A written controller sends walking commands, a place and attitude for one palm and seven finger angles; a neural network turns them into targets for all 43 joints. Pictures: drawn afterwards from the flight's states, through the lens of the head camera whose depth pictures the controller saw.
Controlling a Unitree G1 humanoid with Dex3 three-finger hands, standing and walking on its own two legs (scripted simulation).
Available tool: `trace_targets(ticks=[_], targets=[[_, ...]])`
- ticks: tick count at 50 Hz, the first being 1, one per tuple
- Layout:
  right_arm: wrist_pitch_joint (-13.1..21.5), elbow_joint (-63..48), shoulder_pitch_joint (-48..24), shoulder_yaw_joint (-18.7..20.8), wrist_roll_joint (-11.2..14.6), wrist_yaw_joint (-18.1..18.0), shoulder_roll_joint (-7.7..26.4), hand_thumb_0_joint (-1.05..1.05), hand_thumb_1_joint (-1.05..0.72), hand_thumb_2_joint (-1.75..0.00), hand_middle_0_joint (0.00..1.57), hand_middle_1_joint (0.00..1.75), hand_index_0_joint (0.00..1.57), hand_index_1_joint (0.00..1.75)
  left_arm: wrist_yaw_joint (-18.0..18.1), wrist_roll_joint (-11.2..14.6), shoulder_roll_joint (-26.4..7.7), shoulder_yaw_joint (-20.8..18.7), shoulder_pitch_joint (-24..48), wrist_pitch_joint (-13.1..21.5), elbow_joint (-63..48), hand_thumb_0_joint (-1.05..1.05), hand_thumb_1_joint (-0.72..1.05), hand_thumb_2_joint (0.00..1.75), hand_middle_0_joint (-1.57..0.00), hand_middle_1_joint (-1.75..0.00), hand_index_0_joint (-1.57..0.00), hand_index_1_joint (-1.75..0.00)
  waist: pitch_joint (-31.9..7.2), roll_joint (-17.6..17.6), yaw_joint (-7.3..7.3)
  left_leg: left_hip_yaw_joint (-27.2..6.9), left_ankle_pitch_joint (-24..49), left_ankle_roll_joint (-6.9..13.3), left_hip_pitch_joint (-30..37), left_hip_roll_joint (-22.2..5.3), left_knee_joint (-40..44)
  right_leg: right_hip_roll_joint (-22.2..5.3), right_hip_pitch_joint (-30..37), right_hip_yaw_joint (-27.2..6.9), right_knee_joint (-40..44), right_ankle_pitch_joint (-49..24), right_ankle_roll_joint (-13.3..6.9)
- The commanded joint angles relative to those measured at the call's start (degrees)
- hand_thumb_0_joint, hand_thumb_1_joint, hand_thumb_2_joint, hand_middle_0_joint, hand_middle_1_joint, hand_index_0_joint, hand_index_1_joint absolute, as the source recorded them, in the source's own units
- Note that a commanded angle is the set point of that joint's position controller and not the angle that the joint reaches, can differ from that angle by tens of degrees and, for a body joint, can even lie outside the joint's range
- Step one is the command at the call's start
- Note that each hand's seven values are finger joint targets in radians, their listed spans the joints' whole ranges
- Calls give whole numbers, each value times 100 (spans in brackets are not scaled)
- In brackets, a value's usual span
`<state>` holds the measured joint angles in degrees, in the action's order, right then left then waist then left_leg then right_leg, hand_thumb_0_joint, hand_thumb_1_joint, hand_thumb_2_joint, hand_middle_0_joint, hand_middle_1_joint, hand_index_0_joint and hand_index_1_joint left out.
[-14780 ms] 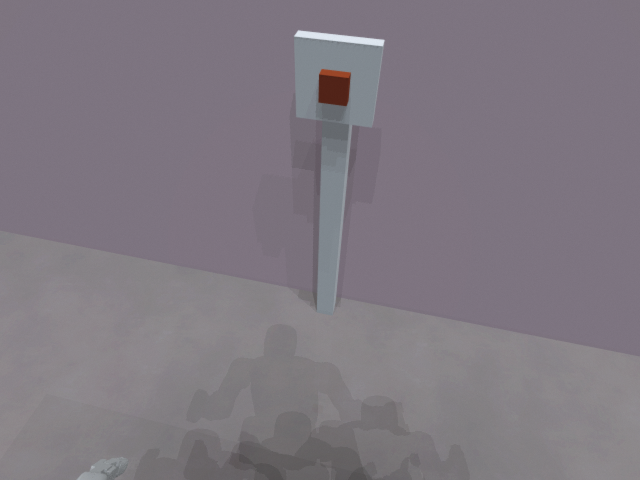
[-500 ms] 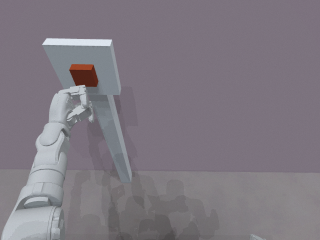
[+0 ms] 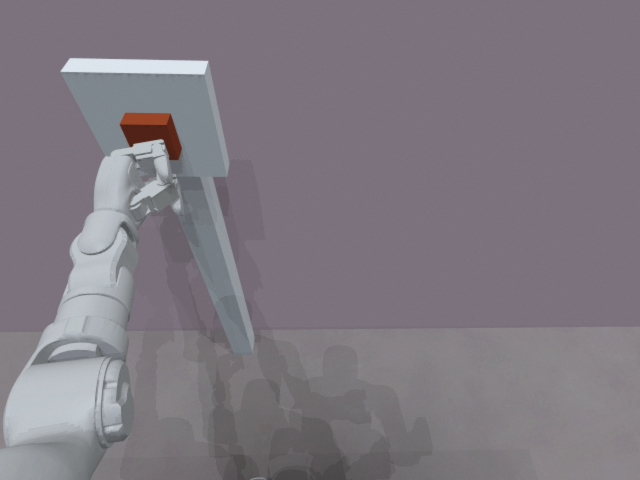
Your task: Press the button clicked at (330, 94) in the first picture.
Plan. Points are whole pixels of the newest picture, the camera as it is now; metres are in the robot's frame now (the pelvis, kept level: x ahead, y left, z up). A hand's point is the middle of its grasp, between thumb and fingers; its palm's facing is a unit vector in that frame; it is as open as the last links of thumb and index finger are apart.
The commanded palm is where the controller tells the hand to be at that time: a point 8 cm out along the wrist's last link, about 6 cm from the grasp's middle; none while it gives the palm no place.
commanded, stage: press the button with the knuckle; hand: left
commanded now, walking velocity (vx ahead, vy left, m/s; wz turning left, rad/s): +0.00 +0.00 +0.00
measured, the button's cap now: (153, 135) +0.52 +0.21 +0.14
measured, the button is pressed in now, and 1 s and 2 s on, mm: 0 13 0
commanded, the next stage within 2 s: hold the button down briefly in 0.62 s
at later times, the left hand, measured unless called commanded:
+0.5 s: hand (172, 178) +0.47 +0.18 +0.11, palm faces +0.01 -1.00 +0.00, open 3.0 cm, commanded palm +0.46 +0.23 +0.11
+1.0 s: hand (169, 176) +0.47 +0.19 +0.11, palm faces -0.01 -1.00 +0.00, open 3.0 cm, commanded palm +0.48 +0.24 +0.11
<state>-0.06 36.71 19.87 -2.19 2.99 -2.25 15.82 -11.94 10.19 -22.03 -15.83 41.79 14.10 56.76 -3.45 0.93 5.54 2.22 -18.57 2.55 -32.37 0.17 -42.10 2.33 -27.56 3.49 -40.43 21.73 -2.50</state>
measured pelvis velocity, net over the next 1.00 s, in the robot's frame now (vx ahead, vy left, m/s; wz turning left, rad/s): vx -0.03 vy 0.00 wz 0.00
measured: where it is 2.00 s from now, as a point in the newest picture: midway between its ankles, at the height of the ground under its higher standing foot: outside the picture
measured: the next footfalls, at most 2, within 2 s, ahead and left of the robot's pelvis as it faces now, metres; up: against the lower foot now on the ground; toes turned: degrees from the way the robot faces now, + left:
none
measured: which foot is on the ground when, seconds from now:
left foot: down 0.00-1.00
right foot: down 0.00-1.00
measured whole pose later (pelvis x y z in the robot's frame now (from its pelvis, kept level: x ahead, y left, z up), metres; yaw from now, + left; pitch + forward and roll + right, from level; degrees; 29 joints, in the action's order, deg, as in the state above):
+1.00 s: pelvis -0.03 +0.00 -0.01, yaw +0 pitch +13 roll -3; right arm 2.6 39.3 24.0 -3.1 1.8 -2.3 17.0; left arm -13.8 6.6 -30.0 -18.0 56.5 18.1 73.4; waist -3.5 0.9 9.9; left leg 0.7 -17.8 2.8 -42.6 -0.7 -47.5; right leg 3.1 -36.6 5.1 -44.2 20.5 -2.4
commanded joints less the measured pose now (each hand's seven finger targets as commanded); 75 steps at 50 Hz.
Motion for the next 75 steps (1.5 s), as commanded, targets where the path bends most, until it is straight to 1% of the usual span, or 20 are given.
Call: trace_targets(ticks=[1,5,6,15,18,21,27,29,35,42,44,49,53,56,58,63,65,68,70,75], targets=[[184,-516,386,367,-53,-43,860,0,-90,-90,20,30,20,30,34,7,-1424,-344,2821,656,-1386,0,90,90,-130,-150,-130,-150,-2222,265,43,-464,1533,3,1726,-38,289,-48,103,-358,466,-1834,109],[149,-455,453,380,-48,-23,892,0,-90,-90,20,30,20,30,13,-12,-1458,-375,2813,687,-1085,0,90,90,-130,-150,-130,-150,-2040,289,93,-450,1440,-3,1669,-66,284,-10,-77,-340,494,-1729,119],[128,-418,507,391,-56,-29,908,0,-90,-90,20,30,20,30,21,-14,-1564,-438,2902,700,-1029,0,90,90,-130,-150,-130,-150,-2012,19,130,-462,1404,24,1522,-68,272,-3,17,-350,495,-1751,129],[124,-262,668,398,-75,-46,939,0,-90,-90,20,30,20,30,45,-110,-1640,-379,3545,711,-753,0,90,90,-130,-150,-130,-150,-1945,419,300,-530,1202,11,1622,-98,255,13,-426,-340,523,-1385,128],[140,-233,709,399,-92,-23,930,0,-90,-90,20,30,20,30,53,-121,-1402,-207,3730,764,-650,0,90,90,-130,-150,-130,-150,-2032,483,363,-591,1202,-7,1751,-110,210,37,-628,-301,475,-1270,116],[160,-169,784,397,-108,-36,995,0,-90,-90,20,30,20,30,100,-106,-1664,-390,4018,746,-443,0,90,90,-130,-150,-130,-150,-1960,136,466,-599,995,33,1507,-113,186,39,-611,-348,518,-1136,150],[213,-121,848,380,-131,-29,1000,0,-90,-90,20,30,20,30,112,-234,-1703,-302,4505,841,-381,0,90,90,-130,-150,-130,-150,-2176,549,543,-667,911,-2,1663,-133,145,32,-889,-334,443,-938,142],[229,-112,873,366,-138,-31,1031,0,-90,-90,20,30,20,30,126,-208,-1862,-427,4498,840,-256,0,90,90,-130,-150,-130,-150,-2160,440,550,-676,820,1,1553,-139,131,42,-878,-344,456,-870,148],[286,-67,917,326,-122,-56,1073,0,-90,-90,20,30,20,30,132,-214,-1781,-224,4815,781,91,0,90,90,-130,-150,-130,-150,-1762,426,726,-719,233,4,1253,-158,187,45,-1184,-342,503,-411,171],[385,-62,1040,311,-129,-83,1115,0,-90,-90,20,30,20,30,88,-192,-2035,-376,5002,750,135,0,90,90,-130,-150,-130,-150,-2142,456,731,-701,147,21,1168,-146,127,33,-1063,-379,475,-355,187],[399,-47,1055,304,-131,-93,1130,0,-90,-90,20,30,20,30,75,-171,-2246,-509,5013,726,188,0,90,90,-130,-150,-130,-150,-2036,407,719,-673,48,25,960,-146,120,30,-982,-404,500,-301,198],[422,-107,1058,272,-113,-92,1143,0,-90,-90,20,30,20,30,43,-225,-2242,-370,5018,683,289,0,90,90,-130,-150,-130,-150,-1791,450,774,-670,-293,36,719,-159,154,23,-1119,-412,518,-33,211],[462,-136,1070,291,-148,-65,1140,0,-90,-90,20,30,20,30,66,-232,-2195,-385,5025,707,193,0,90,90,-130,-150,-130,-150,-1962,697,720,-730,-319,4,898,-151,155,33,-1227,-357,438,-6,171],[447,-182,1108,318,-175,-50,1150,0,-90,-90,20,30,20,30,61,-188,-2339,-637,4813,710,140,0,90,90,-130,-150,-130,-150,-2251,512,621,-732,2,15,970,-141,92,46,-1011,-346,393,-214,153],[445,-237,1068,348,-171,-13,1090,0,-90,-90,20,30,20,30,23,-170,-2059,-500,4617,741,-82,0,90,90,-130,-150,-130,-150,-2407,722,541,-679,213,-7,1204,-143,86,56,-995,-320,387,-350,146],[369,-363,950,368,-148,20,1066,0,-90,-90,20,30,20,30,28,-156,-1969,-521,4035,799,-355,0,90,90,-130,-150,-130,-150,-2150,457,397,-665,265,-3,1197,-165,153,89,-919,-276,388,-390,135],[359,-445,881,384,-139,25,1040,0,-90,-90,20,30,20,30,42,-133,-1952,-593,3682,831,-611,0,90,90,-130,-150,-130,-150,-2207,509,251,-631,403,-11,1292,-157,193,92,-762,-265,383,-507,112],[333,-502,759,393,-112,40,981,0,-90,-90,20,30,20,30,46,-101,-1520,-320,3408,832,-897,0,90,90,-130,-150,-130,-150,-2127,682,212,-656,618,-41,1582,-172,219,110,-864,-214,353,-645,88],[321,-529,718,398,-92,36,991,0,-90,-90,20,30,20,30,61,-46,-1454,-334,3120,760,-893,0,90,90,-130,-150,-130,-150,-1886,343,195,-675,544,-31,1512,-185,274,117,-851,-178,394,-624,91],[294,-689,559,392,-51,21,934,0,-90,-90,20,30,20,30,23,7,-1324,-343,2307,556,-1122,0,90,90,-130,-150,-130,-150,-1932,141,-2,-502,968,-2,1469,-122,283,87,-369,-217,396,-1168,98]])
